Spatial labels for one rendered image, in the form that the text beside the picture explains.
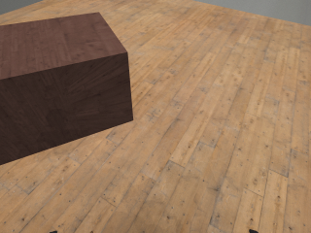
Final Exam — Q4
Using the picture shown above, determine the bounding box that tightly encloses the pedestal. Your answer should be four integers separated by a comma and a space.
0, 12, 133, 165

